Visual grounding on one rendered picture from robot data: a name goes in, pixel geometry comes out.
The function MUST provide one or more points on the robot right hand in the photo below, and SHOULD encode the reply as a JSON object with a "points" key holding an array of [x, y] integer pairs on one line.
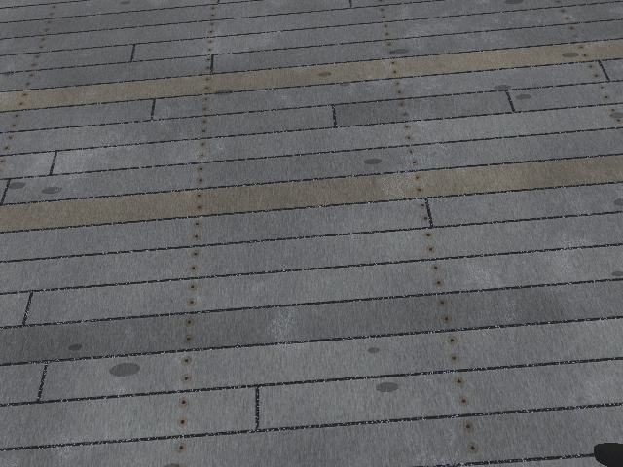
{"points": [[609, 454]]}

